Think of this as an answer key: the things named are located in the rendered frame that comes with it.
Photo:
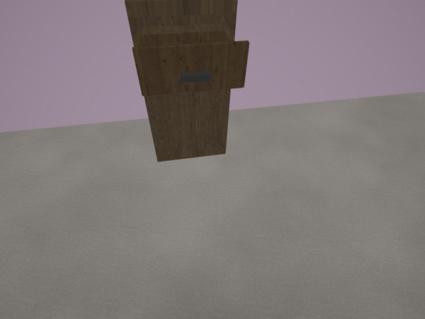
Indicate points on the handle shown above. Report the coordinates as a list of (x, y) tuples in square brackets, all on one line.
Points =
[(195, 77)]

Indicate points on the cabinet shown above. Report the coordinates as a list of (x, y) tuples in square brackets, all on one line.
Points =
[(189, 124)]

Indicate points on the drawer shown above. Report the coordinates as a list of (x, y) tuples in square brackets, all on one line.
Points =
[(160, 57)]

